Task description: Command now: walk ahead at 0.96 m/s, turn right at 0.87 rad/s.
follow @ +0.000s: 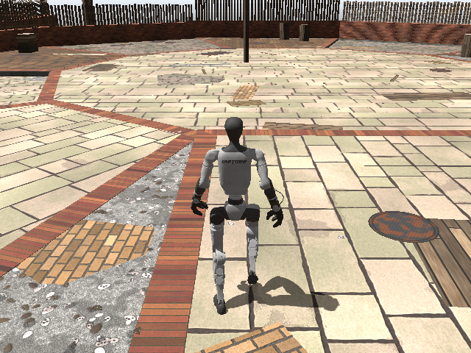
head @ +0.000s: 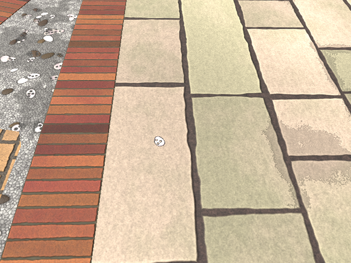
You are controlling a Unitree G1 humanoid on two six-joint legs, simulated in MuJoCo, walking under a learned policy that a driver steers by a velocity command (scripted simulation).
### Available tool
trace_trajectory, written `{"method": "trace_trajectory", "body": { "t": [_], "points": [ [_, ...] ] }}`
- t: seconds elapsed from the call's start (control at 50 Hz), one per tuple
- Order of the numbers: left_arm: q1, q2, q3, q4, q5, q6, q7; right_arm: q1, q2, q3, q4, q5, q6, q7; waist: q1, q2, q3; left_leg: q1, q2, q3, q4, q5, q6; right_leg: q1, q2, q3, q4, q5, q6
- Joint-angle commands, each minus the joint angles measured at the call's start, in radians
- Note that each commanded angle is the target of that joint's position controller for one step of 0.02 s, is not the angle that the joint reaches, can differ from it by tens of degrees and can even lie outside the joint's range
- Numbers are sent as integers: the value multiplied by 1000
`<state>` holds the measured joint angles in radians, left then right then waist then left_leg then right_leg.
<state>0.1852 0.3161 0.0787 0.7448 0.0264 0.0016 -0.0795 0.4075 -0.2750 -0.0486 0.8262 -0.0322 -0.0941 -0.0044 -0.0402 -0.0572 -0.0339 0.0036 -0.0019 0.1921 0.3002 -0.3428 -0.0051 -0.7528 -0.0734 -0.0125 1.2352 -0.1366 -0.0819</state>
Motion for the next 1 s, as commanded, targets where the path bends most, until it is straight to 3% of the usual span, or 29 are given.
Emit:
{"method": "trace_trajectory", "body": {
  "t": [0.02, 0.08, 0.12, 0.16, 0.18, 0.2, 0.22, 0.24, 0.26, 0.3, 0.34, 0.36, 0.4, 0.44, 0.5, 0.54, 0.6, 0.64, 0.66, 0.68, 0.7, 0.72, 0.74, 0.76, 0.78, 0.8, 0.86, 0.94, 1.0],
  "points": [
    [-145, -3, -20, -118, -2, -4, -18, -33, -56, -5, -26, 0, -33, 2, 34, 142, 182, -48, 239, -50, -211, 330, 44, -153, -34, -1, -76, 104, -4],
    [-244, -14, -41, -158, 1, -4, -30, 2, -81, -8, 10, 4, -31, -9, 34, 107, 230, -30, 219, 78, -218, 629, 16, -54, -8, -124, -299, 115, -51],
    [-246, -8, -45, -155, -7, -5, -23, 22, -129, -15, 17, 3, -22, -19, 50, 118, 179, 19, 214, 123, -134, 1110, 7, 121, 78, -217, -410, 100, -97],
    [-76, 42, -29, -113, -14, -5, -8, 7, -211, -36, 11, -2, 5, -37, 160, 180, 55, 97, 259, 115, 118, 1491, 9, 316, 146, -223, -435, 15, -132],
    [114, 86, -7, -64, -17, -5, 6, -41, -247, -48, -6, -7, 23, -39, 255, 204, -39, 65, 286, 92, 343, 1557, 28, 505, 173, -195, -426, -63, -156],
    [323, 143, 25, 4, -15, -12, 26, -83, -250, -52, -30, -8, 35, -31, 335, 176, -134, -58, 280, 61, 639, 1398, 49, 770, 191, -126, -514, -104, -186],
    [323, 186, 53, 36, -18, -9, 52, -79, -183, -41, -26, -13, 35, -13, 289, 39, -100, -319, 140, 49, 993, 523, 34, 949, 135, 8, -582, -172, -211],
    [183, 284, 65, -2, 9, 6, 58, -33, -46, -4, -124, -3, 17, 2, 113, -197, -110, -745, -23, -30, 1358, -154, -16, 1113, -102, 542, -706, -199, -335],
    [234, 283, 73, -28, 2, 10, 59, -123, -107, -5, -186, 3, -13, 0, 178, -45, -238, -830, -1, -244, 1377, -58, 1, 1152, -174, 764, -894, -305, -382],
    [197, 174, 47, 12, 0, -12, 75, -134, -113, 6, -162, 7, -31, -3, 88, 142, 16, -801, 101, -244, 1197, 50, 12, 839, -167, 649, -1006, -257, -297],
    [112, 110, 18, 6, -3, -48, 89, -90, -81, 19, -134, -26, 4, 4, -3, 167, 73, -661, 155, -252, 1076, 47, -2, 595, -74, 468, -1022, -155, -249],
    [118, 84, 6, 13, -10, -65, 87, -84, -71, 23, -132, -34, 25, 12, -19, 142, 88, -621, 172, -250, 1018, 31, -16, 506, -53, 430, -1037, -112, -250],
    [149, 82, 1, 38, -18, -96, 77, -163, -57, 30, -151, -23, 47, 26, -6, 117, 143, -642, 192, -204, 869, 86, -23, 447, -10, 302, -1092, -1, -223],
    [203, 81, 1, 57, -21, -115, 62, -291, -48, 37, -181, -1, 48, 36, 50, 95, 184, -676, 180, -144, 688, 258, 8, 491, 45, 166, -1128, 240, -146],
    [273, 71, -9, 86, -31, -137, 56, -400, -20, 48, -199, 25, 37, 54, 109, 77, 165, -587, 110, -63, 422, 499, 71, 582, 52, 44, -1190, 509, -56],
    [297, 89, -12, 109, -22, -143, 68, -413, -25, 47, -189, 37, 30, 59, 113, 48, 144, -565, 48, -52, 326, 571, 109, 723, 17, -14, -1211, 701, -12],
    [260, 141, -6, 108, 0, -131, 105, -337, -92, 25, -145, 27, 31, 57, 38, -46, 49, -468, -66, -23, 287, 497, 137, 919, -40, -84, -1061, 1185, 50],
    [193, 168, 5, 89, 32, -100, 131, -69, -167, -7, -56, 26, 45, 48, -106, -78, -73, -229, -144, -10, 329, 363, 161, 926, -77, -109, -718, 1416, 74],
    [110, 184, 11, 64, 36, -85, 137, 155, -196, -25, 15, 22, 48, 40, -220, -52, -115, -61, -118, -62, 268, 362, 196, 837, -64, -121, -387, 1373, 84],
    [13, 169, 11, 41, 24, -86, 133, 311, -218, -46, 59, 17, 51, 27, -308, 67, -109, 112, -38, -175, 203, 387, 257, 611, 76, -142, 112, 749, 90],
    [83, -12, -32, -36, 2, -114, 113, 217, -271, -57, 55, 1, 55, 22, -86, 407, -121, 428, 195, -578, 350, 956, 401, 59, 240, -19, 514, -423, 152],
    [157, 16, -52, -70, -23, -127, 110, 129, -286, -71, 11, 9, 51, 23, -60, 251, -341, 514, 310, -888, 160, 735, 530, -62, 198, 153, 574, -363, 134],
    [106, 65, -58, -64, -7, -134, 104, 33, -214, -62, -33, 18, 56, 13, -36, 49, -212, 322, 284, -854, 66, 524, 481, -32, 121, 172, 449, -266, 103],
    [74, 75, -58, -71, 5, -137, 95, -37, -153, -44, -36, 23, 64, 11, 30, -51, -43, 75, 238, -759, 15, 547, 427, 15, 85, 136, 318, -222, 89],
    [40, 67, -60, -86, 22, -121, 94, -51, -135, -36, -35, 30, 59, 9, 56, -85, 49, -84, 202, -684, 3, 704, 396, 54, 59, 122, 237, -228, 104],
    [38, 71, -63, -95, 37, -93, 94, -47, -136, -31, -36, 34, 51, 9, 76, -101, 84, -202, 162, -613, -11, 812, 366, 116, 41, 105, 146, -231, 120],
    [-1, 28, -85, -145, 30, -50, 94, -59, -218, -51, -36, 25, 32, 22, 104, -7, 68, -397, 21, -468, 8, 1070, 303, 292, 62, 21, -203, -179, 145],
    [-108, 19, -95, -180, -1, -39, 98, -15, -184, -61, -41, 41, 69, 10, 22, 118, -48, -316, -93, -431, 137, 988, 128, 390, 136, -5, -499, 109, 129],
    [-140, 41, -95, -193, -3, -52, 106, -12, -190, -75, -67, 28, 103, -6, -8, 149, -45, -254, -96, -550, 229, 765, 79, 426, 166, 51, -660, 125, 125]
  ]
}}
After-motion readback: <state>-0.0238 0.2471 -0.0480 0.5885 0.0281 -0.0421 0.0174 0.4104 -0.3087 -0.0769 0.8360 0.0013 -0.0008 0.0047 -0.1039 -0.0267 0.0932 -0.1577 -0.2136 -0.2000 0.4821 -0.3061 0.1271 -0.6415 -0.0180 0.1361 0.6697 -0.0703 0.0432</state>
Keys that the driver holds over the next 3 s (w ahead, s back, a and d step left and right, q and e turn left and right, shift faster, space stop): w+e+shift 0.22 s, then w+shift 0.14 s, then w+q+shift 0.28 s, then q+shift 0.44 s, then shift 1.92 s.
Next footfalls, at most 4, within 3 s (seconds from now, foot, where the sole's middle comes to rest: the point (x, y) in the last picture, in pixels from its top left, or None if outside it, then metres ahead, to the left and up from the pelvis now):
0.22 right None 0.35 -0.08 -0.77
0.68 left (200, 192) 0.82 -0.13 -0.77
1.06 right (226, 142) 1.10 -0.28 -0.77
1.44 left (193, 169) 0.94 -0.11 -0.77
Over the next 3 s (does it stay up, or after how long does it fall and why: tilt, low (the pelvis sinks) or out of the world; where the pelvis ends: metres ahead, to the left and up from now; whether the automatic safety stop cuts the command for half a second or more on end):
stays up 0.93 -0.22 0.01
